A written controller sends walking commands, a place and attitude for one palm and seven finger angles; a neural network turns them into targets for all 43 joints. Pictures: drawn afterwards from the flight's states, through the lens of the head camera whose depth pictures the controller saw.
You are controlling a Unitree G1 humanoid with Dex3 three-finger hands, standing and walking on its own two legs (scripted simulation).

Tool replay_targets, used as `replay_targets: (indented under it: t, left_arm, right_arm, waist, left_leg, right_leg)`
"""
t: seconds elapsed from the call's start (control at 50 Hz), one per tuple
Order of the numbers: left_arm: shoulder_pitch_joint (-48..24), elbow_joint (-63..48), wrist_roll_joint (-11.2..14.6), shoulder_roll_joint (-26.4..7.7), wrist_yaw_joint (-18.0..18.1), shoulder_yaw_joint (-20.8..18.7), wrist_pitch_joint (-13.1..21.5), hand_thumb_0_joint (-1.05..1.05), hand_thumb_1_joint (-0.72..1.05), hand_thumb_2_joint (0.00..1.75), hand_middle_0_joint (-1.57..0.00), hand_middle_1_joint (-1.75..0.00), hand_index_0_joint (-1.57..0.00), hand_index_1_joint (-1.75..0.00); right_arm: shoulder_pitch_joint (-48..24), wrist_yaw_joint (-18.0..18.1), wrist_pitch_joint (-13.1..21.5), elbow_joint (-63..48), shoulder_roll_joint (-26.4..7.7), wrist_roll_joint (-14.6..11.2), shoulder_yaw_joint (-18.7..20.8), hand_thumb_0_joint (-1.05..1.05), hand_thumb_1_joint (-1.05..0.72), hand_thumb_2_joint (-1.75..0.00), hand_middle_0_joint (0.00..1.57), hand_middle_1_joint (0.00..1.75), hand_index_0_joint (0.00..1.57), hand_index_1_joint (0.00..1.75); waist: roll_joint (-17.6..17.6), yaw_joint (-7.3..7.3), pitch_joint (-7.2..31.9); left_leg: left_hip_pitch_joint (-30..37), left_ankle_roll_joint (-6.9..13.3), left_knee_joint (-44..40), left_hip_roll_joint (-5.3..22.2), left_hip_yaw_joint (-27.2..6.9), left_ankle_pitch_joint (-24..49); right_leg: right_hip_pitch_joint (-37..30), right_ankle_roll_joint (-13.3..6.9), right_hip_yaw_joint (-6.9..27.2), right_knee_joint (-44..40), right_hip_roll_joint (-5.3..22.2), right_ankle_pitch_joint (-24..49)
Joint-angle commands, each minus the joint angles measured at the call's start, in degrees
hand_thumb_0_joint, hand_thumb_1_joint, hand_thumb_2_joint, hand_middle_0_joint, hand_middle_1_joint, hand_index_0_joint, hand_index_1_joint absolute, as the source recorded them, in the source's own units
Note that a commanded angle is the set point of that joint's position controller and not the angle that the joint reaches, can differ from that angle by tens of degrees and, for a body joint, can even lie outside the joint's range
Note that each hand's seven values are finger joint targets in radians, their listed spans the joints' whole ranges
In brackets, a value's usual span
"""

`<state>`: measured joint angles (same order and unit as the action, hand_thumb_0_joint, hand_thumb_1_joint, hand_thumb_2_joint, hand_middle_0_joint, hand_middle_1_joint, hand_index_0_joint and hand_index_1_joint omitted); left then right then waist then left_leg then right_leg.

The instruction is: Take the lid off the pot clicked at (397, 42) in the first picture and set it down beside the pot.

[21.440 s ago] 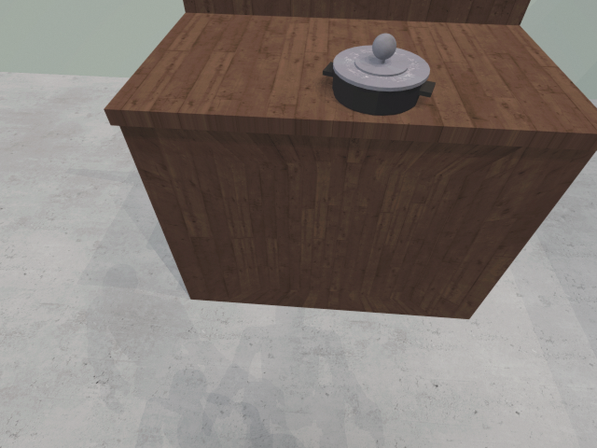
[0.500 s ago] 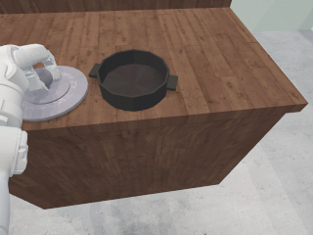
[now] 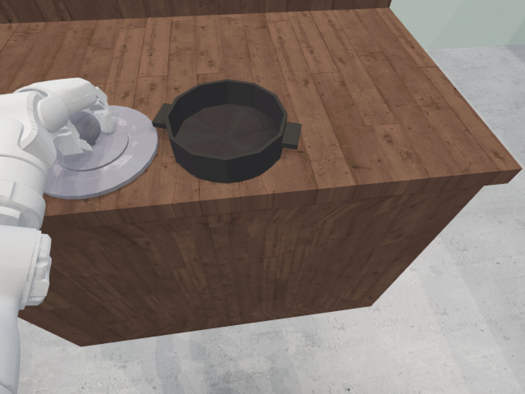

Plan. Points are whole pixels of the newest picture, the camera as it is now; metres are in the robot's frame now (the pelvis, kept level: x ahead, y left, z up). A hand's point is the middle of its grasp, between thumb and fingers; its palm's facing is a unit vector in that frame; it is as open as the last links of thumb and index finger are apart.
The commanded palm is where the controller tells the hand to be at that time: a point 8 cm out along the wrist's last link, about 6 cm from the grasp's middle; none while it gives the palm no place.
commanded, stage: open the fingers wide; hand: left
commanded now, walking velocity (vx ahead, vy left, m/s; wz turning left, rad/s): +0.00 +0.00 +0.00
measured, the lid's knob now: (82, 127) +0.50 +0.27 +0.13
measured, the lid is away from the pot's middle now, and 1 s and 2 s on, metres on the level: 0.23 0.23 0.23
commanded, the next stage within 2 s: raise the empty hand in 0.64 s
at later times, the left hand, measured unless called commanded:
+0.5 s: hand (75, 132) +0.47 +0.27 +0.14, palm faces -0.38 -0.09 -0.92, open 10.7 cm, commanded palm +0.48 +0.27 +0.20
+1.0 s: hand (69, 118) +0.48 +0.27 +0.16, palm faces -0.35 -0.09 -0.93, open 11.1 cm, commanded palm +0.48 +0.27 +0.23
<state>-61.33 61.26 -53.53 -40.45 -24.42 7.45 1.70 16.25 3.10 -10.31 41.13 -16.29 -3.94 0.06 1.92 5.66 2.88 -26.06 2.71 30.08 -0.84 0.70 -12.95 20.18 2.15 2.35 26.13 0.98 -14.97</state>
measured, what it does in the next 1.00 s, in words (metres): stands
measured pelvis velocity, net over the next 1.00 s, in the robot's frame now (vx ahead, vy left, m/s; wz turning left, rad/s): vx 0.01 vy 0.00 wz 0.00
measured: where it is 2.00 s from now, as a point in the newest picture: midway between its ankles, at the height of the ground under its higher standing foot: outside the picture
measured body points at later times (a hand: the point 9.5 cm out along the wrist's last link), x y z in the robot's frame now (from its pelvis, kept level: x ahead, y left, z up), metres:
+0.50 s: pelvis +0.01 +0.00 +0.00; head +0.06 +0.00 +0.45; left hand +0.48 +0.27 +0.19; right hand +0.04 -0.28 -0.13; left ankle +0.02 +0.09 -0.74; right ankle -0.03 -0.16 -0.74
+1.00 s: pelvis +0.01 +0.00 +0.00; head +0.06 -0.01 +0.45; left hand +0.49 +0.27 +0.21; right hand +0.05 -0.29 -0.13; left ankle +0.02 +0.09 -0.74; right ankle -0.03 -0.16 -0.74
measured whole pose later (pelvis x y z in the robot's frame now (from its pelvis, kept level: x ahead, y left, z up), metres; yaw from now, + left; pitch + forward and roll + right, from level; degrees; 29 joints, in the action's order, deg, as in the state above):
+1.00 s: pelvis +0.01 +0.00 +0.00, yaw +0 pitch +9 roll -1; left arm -63.1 60.2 -53.5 -42.0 -25.1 7.5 0.0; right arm 16.2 3.1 -11.4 40.8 -16.8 -4.1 0.2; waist 1.9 5.9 2.9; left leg -24.6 2.4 29.0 -0.7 0.5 -13.1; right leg 18.7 2.0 2.1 24.9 0.8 -15.1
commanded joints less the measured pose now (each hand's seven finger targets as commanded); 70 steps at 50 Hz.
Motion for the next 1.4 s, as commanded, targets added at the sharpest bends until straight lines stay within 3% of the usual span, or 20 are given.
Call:
replay_targets:
  t: [0.0,0.12,0.24,0.32,0.44,0.52,0.54,0.56,0.64,0.74,0.76,0.9,1.06,1.12,1.16,1.22,1.3,1.34,1.36,1.38]
  left_arm:
    - [-30.0,-10.16,-0.42,-16.9,3.2,-4.96,0.51,0.0,0.25,0.82,-0.57,-0.87,-0.55,-0.87]
    - [-28.1,-10.29,-0.28,-17.31,2.98,-5.28,0.24,0.0,0.12,0.83,-0.52,-0.79,-0.51,-0.8]
    - [-26.43,-14.43,0.72,-16.55,2.59,-5.62,0.65,0.0,-0.02,0.85,-0.48,-0.71,-0.48,-0.71]
    - [-24.66,-11.15,0.79,-17.79,2.38,-6.0,-0.16,0.0,-0.12,0.87,-0.46,-0.65,-0.46,-0.65]
    - [-28.73,-15.08,0.68,-16.43,2.73,-4.75,0.4,0.0,-0.12,0.88,-0.47,-0.64,-0.47,-0.64]
    - [-24.1,-11.67,0.64,-17.11,2.47,-5.91,0.01,0.0,-0.13,0.89,-0.47,-0.63,-0.47,-0.63]
    - [-24.72,-12.57,0.98,-14.72,2.23,-3.85,-0.08,0.0,-0.13,0.89,-0.47,-0.62,-0.47,-0.62]
    - [-27.59,-16.0,0.44,-17.64,2.55,-5.86,0.1,0.0,-0.13,0.89,-0.47,-0.62,-0.47,-0.62]
    - [-25.43,-13.16,1.12,-16.1,2.21,-4.76,-0.07,0.0,-0.13,0.9,-0.48,-0.61,-0.48,-0.61]
    - [-29.53,-16.13,1.39,-14.78,2.24,-3.41,0.15,0.0,-0.13,0.9,-0.48,-0.61,-0.48,-0.61]
    - [-31.74,-17.12,0.57,-19.16,2.7,-6.6,0.23,0.0,-0.13,0.9,-0.48,-0.61,-0.48,-0.61]
    - [-31.3,-10.85,-0.08,-17.33,2.05,-4.16,-1.74,0.0,-0.13,0.9,-0.48,-0.61,-0.48,-0.61]
    - [-33.82,-13.72,-0.48,-18.11,0.2,-4.23,-2.26,0.0,-0.13,0.9,-0.48,-0.61,-0.48,-0.61]
    - [-31.92,-10.18,-0.02,-17.94,-0.67,-3.82,-3.22,0.0,-0.13,0.9,-0.48,-0.61,-0.48,-0.61]
    - [-37.97,-17.56,-0.69,-21.01,-0.62,-5.44,-2.9,0.0,-0.13,0.9,-0.48,-0.61,-0.48,-0.61]
    - [-35.03,-13.33,-0.81,-16.34,-1.39,-2.94,-4.01,0.0,-0.13,0.9,-0.48,-0.61,-0.48,-0.61]
    - [-34.23,-9.95,-0.47,-18.22,-2.31,-3.3,-5.24,0.0,-0.13,0.9,-0.48,-0.61,-0.48,-0.61]
    - [-39.49,-14.37,-0.3,-14.74,-2.64,0.04,-5.49,0.0,-0.13,0.9,-0.48,-0.61,-0.48,-0.61]
    - [-43.29,-18.36,-1.41,-19.78,-2.28,-3.75,-5.13,0.0,-0.13,0.9,-0.48,-0.61,-0.48,-0.61]
    - [-43.03,-17.79,-1.84,-20.51,-2.28,-4.62,-4.89,0.0,-0.13,0.9,-0.48,-0.61,-0.48,-0.61]
  right_arm:
    - [3.74,1.18,0.96,-4.24,-10.38,0.43,3.37,0.0,-0.9,-0.9,0.2,0.3,0.2,0.3]
    - [3.41,0.95,0.24,-4.6,-10.66,0.27,3.45,0.0,-0.9,-0.9,0.2,0.3,0.2,0.3]
    - [3.37,0.5,0.37,-5.06,-10.78,0.18,3.71,0.0,-0.9,-0.9,0.2,0.3,0.2,0.3]
    - [2.95,0.55,-0.42,-4.97,-10.9,0.06,3.25,0.0,-0.9,-0.9,0.2,0.3,0.2,0.3]
    - [3.12,0.83,0.17,-5.0,-10.73,0.12,3.56,0.0,-0.9,-0.9,0.2,0.3,0.2,0.3]
    - [2.87,0.57,-0.26,-5.26,-10.35,0.19,3.4,0.0,-0.9,-0.9,0.2,0.3,0.2,0.3]
    - [2.35,0.43,-0.27,-5.22,-10.58,0.0,3.33,0.0,-0.9,-0.9,0.2,0.3,0.2,0.3]
    - [2.67,0.28,-0.39,-5.22,-10.62,0.21,3.62,0.0,-0.9,-0.9,0.2,0.3,0.2,0.3]
    - [1.99,0.59,-0.45,-5.52,-10.55,0.04,3.2,0.0,-0.9,-0.9,0.2,0.3,0.2,0.3]
    - [2.03,0.77,-0.44,-5.19,-10.46,0.12,3.44,0.0,-0.9,-0.9,0.2,0.3,0.2,0.3]
    - [2.8,0.78,-0.28,-4.98,-10.56,0.39,3.64,0.0,-0.9,-0.9,0.2,0.3,0.2,0.3]
    - [2.79,0.87,-0.15,-4.53,-10.44,0.15,3.08,0.0,-0.9,-0.9,0.2,0.3,0.2,0.3]
    - [2.89,0.48,-0.08,-5.07,-10.55,0.18,3.33,0.0,-0.9,-0.9,0.2,0.3,0.2,0.3]
    - [2.91,0.4,-0.47,-5.1,-10.69,-0.02,3.05,0.0,-0.9,-0.9,0.2,0.3,0.2,0.3]
    - [2.82,0.14,-0.31,-5.38,-10.97,0.18,3.42,0.0,-0.9,-0.9,0.2,0.3,0.2,0.3]
    - [3.14,0.01,0.08,-5.51,-10.21,0.23,3.58,0.0,-0.9,-0.9,0.2,0.3,0.2,0.3]
    - [2.74,-0.02,-0.4,-5.39,-10.77,-0.1,2.9,0.0,-0.9,-0.9,0.2,0.3,0.2,0.3]
    - [1.87,-0.06,-0.07,-5.39,-10.75,-0.07,3.08,0.0,-0.9,-0.9,0.2,0.3,0.2,0.3]
    - [2.99,-0.21,0.25,-5.23,-10.96,0.34,3.44,0.0,-0.9,-0.9,0.2,0.3,0.2,0.3]
    - [2.78,0.04,0.52,-5.7,-10.7,0.43,3.47,0.0,-0.9,-0.9,0.2,0.3,0.2,0.3]
  waist:
    - [1.79,0.9,21.72]
    - [1.88,0.71,21.12]
    - [4.09,0.01,23.92]
    - [0.36,0.2,19.43]
    - [4.59,0.77,23.37]
    - [0.72,0.09,21.73]
    - [2.12,0.39,21.44]
    - [2.9,0.01,24.21]
    - [1.92,0.36,20.58]
    - [3.47,0.91,22.51]
    - [3.28,0.51,25.04]
    - [1.5,0.88,21.06]
    - [3.28,0.72,23.75]
    - [0.79,0.82,19.76]
    - [4.3,0.47,25.58]
    - [3.51,1.11,22.56]
    - [-0.05,0.9,19.2]
    - [3.27,1.3,21.08]
    - [4.25,0.92,25.56]
    - [4.39,0.87,26.66]
  left_leg:
    - [20.47,1.79,-1.21,-0.89,0.72,17.85]
    - [19.8,1.66,-1.37,-0.77,0.98,17.43]
    - [23.52,1.66,0.0,-0.47,0.51,27.22]
    - [18.32,1.72,-1.58,-0.75,1.13,18.33]
    - [23.41,1.71,-0.36,-0.61,0.37,24.98]
    - [19.91,1.84,-0.73,-0.77,1.08,21.51]
    - [20.69,1.78,-0.5,-0.68,1.26,23.53]
    - [21.84,1.67,-0.54,-0.48,0.88,23.66]
    - [20.0,1.83,-0.95,-0.89,1.11,21.4]
    - [22.64,1.9,-0.73,-0.77,0.86,22.14]
    - [23.15,1.9,-0.69,-0.76,0.54,22.09]
    - [19.63,1.79,-2.06,-1.06,1.07,17.65]
    - [22.47,1.83,-1.56,-0.8,0.71,23.87]
    - [19.54,1.87,-2.41,-1.04,1.08,20.07]
    - [23.43,1.82,-2.01,-0.78,0.57,24.45]
    - [24.19,1.89,-1.22,-0.72,0.2,26.41]
    - [19.42,1.76,-3.12,-1.01,1.04,20.02]
    - [22.39,1.69,-3.06,-0.97,0.85,21.18]
    - [25.02,1.73,-2.77,-0.94,0.0,23.58]
    - [25.91,2.01,-2.06,-1.02,-0.05,25.75]
  right_leg:
    - [0.58,-4.37,-4.43,-2.59,-4.44,13.77]
    - [0.11,-4.27,-4.4,-2.58,-4.42,13.81]
    - [-0.81,-4.45,-4.67,-1.91,-4.66,17.47]
    - [-1.08,-4.12,-4.67,-2.44,-4.41,14.77]
    - [-0.1,-4.51,-4.64,-2.19,-4.61,16.33]
    - [-1.68,-4.03,-4.54,-2.05,-4.33,16.52]
    - [-1.29,-4.26,-4.57,-2.02,-4.31,17.33]
    - [-1.63,-4.02,-4.29,-1.83,-4.26,17.08]
    - [-1.48,-4.37,-4.6,-2.28,-4.37,16.22]
    - [-0.38,-4.38,-4.46,-2.46,-4.4,16.04]
    - [-1.29,-4.18,-4.16,-2.31,-4.42,16.33]
    - [-2.15,-4.18,-4.44,-3.17,-4.29,15.28]
    - [-3.02,-4.03,-4.39,-3.08,-4.31,17.78]
    - [-3.31,-3.96,-4.63,-3.58,-4.35,16.98]
    - [-4.22,-4.0,-4.19,-3.35,-4.34,18.38]
    - [-2.17,-3.94,-4.62,-3.68,-4.6,17.67]
    - [-4.09,-3.8,-4.78,-4.1,-4.25,16.93]
    - [-3.2,-4.21,-4.89,-4.36,-4.28,16.52]
    - [-3.79,-4.08,-4.34,-4.31,-4.46,17.13]
    - [-4.0,-4.18,-4.27,-4.07,-4.47,18.14]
